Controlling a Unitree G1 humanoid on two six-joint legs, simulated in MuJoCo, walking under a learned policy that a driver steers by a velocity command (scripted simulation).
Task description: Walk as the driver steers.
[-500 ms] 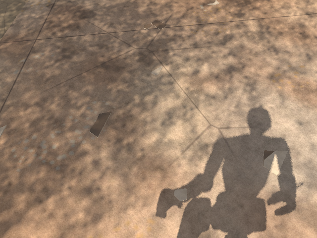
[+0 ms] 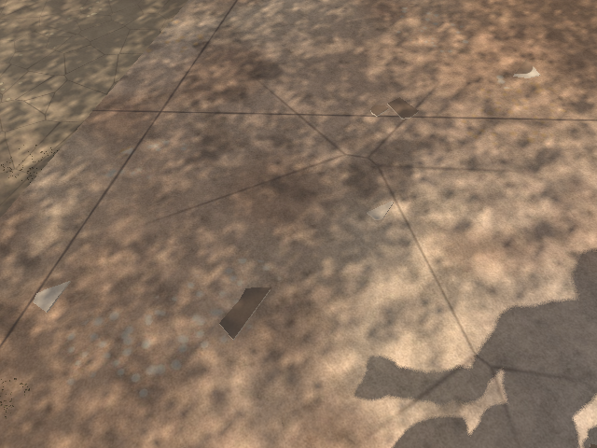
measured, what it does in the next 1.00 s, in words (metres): walks ahead, turning right: left foot, then right foot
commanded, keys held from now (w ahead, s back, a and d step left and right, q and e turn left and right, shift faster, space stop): w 0.12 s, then w+e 0.88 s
